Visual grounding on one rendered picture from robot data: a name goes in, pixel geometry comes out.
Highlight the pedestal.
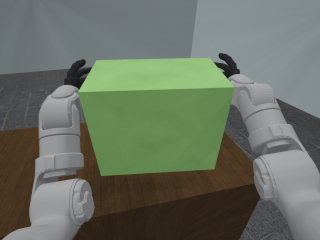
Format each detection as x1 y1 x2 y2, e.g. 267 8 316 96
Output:
0 122 260 240

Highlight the right robot forearm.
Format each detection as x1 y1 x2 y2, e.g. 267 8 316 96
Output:
228 74 320 183

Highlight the left robot upper arm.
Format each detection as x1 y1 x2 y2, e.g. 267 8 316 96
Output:
2 178 95 240

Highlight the left robot forearm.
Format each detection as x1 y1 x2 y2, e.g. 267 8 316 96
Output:
29 85 84 224

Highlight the left robot hand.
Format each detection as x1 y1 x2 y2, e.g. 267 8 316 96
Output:
64 59 92 89

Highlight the right robot hand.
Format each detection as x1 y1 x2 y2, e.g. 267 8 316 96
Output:
214 53 240 79

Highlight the carton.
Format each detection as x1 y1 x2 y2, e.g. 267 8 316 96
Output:
78 58 235 176

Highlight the right robot upper arm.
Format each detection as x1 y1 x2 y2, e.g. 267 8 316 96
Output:
253 149 320 240

